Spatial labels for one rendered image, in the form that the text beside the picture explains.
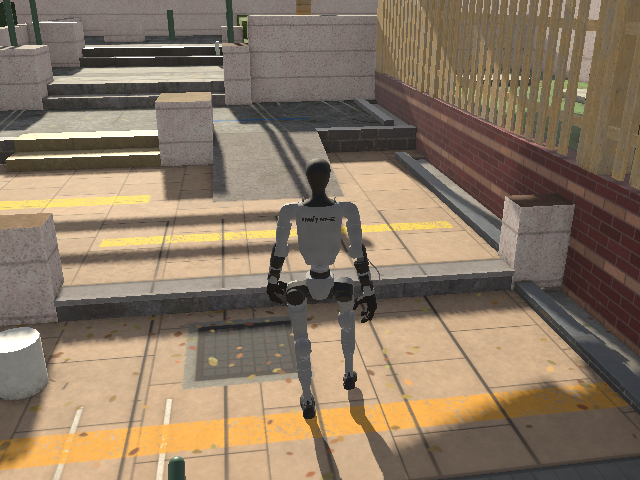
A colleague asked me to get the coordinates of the robot left forearm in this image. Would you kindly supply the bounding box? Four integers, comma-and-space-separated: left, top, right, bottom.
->
267, 242, 285, 284

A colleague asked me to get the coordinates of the robot left hand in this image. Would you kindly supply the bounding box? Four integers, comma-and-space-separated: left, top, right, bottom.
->
266, 281, 287, 304

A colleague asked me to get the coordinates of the right robot foot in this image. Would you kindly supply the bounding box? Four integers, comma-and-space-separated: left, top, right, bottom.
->
343, 371, 357, 390

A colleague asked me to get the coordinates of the robot left shin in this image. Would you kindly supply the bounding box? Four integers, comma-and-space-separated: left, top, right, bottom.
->
294, 340, 312, 405

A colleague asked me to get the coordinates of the robot right hand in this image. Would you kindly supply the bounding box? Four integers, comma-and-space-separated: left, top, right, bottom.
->
353, 294, 377, 323

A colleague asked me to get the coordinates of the left robot upper arm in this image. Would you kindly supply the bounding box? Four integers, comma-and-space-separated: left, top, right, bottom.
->
274, 202, 298, 257

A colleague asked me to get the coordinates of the right robot upper arm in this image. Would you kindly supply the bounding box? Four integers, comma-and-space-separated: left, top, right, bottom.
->
339, 201, 364, 259

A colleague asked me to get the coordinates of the robot right forearm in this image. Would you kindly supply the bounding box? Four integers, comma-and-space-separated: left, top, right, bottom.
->
354, 243, 375, 296

